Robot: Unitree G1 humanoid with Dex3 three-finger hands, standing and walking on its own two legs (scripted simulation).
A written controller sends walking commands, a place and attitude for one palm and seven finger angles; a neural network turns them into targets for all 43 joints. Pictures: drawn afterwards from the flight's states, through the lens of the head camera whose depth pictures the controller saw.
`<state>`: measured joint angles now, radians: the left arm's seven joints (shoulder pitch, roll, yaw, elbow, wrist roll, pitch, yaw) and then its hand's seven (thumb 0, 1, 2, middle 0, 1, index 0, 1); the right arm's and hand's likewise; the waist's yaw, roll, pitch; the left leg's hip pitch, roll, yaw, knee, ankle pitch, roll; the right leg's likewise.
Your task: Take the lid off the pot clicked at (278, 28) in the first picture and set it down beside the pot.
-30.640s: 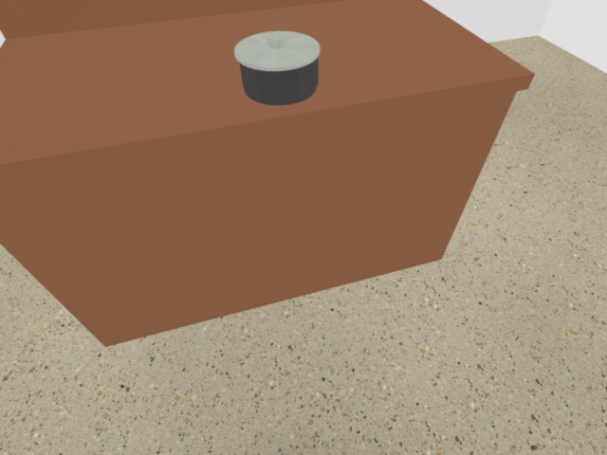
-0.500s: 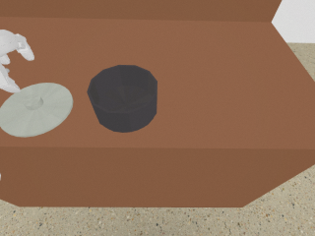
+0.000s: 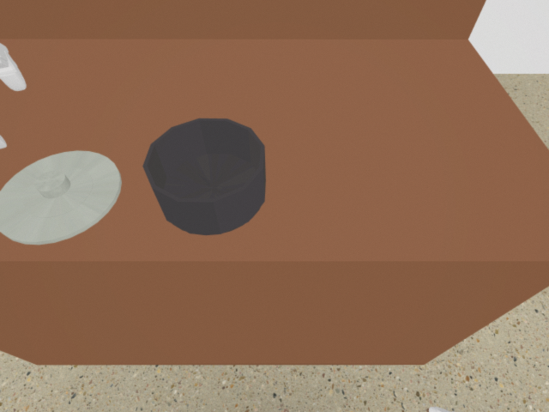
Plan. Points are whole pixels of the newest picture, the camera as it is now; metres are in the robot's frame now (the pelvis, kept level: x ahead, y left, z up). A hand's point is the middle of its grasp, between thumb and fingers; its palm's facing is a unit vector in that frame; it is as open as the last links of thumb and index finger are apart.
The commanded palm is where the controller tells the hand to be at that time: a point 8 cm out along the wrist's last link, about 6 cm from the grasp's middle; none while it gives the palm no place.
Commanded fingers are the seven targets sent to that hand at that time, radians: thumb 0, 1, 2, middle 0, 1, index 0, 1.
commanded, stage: draw the hand back to the body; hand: left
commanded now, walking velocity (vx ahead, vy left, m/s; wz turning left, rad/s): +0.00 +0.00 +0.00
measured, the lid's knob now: (53, 184) +0.45 +0.35 +0.07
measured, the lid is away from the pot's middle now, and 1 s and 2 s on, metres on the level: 0.25 0.25 0.25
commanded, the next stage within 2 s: none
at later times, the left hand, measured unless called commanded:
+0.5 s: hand out of the picture +0.39 +0.33 +0.22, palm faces -0.22 -0.03 -0.98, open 11.0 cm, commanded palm +0.36 +0.33 +0.28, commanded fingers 0.00 -0.08 0.78 -0.41 -0.75 -0.41 -0.75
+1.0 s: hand (1, 119) +0.36 +0.25 +0.27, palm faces +0.49 -0.84 -0.25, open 10.0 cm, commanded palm +0.30 +0.30 +0.27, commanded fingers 0.00 0.41 0.84 -0.30 -0.52 -0.30 -0.52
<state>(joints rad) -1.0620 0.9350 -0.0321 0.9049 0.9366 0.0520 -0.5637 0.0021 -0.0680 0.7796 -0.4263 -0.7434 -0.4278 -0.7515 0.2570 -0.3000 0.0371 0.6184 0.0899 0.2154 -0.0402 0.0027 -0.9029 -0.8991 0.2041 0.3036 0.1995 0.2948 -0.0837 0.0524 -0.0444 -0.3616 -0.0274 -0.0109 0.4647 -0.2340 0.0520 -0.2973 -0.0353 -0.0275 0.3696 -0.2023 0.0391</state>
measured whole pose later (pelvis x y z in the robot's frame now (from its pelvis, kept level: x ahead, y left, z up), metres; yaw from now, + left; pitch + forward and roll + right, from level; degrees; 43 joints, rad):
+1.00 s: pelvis +0.02 -0.03 +0.00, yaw -1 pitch -1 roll +0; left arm -0.32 0.53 0.45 0.10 -0.10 -0.07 0.05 0.00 0.18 0.81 -0.37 -0.63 -0.37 -0.63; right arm 0.21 -0.28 0.03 0.66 0.05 -0.03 -0.06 0.01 -0.90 -0.90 0.20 0.30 0.20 0.29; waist 0.01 0.06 0.02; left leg -0.12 0.01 0.00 0.41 -0.26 0.00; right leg -0.10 0.00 -0.02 0.37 -0.25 0.00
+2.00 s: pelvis -0.01 -0.02 +0.00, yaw -1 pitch -6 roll -1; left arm 0.22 0.38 0.42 -0.50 -0.14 -0.12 0.07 0.01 0.89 0.90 -0.21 -0.30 -0.21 -0.31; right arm 0.15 -0.22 0.04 0.67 0.01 -0.08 -0.07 0.01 -0.90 -0.90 0.20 0.30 0.20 0.29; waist 0.06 0.05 0.03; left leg -0.07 0.00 0.00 0.39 -0.23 0.02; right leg -0.03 -0.01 -0.01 0.34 -0.21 0.01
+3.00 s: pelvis -0.07 +0.00 -0.01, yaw +0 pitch +1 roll -3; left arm 0.43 0.48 0.55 -0.80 -0.09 -0.23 0.12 0.01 0.89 0.90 -0.22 -0.30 -0.22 -0.31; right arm 0.19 -0.19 0.01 0.57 0.02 -0.04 -0.03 0.01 -0.90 -0.90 0.20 0.30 0.20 0.30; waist 0.00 0.04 0.01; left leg -0.41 0.00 -0.02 0.63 -0.23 0.04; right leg -0.25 0.03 -0.04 0.50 -0.27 0.02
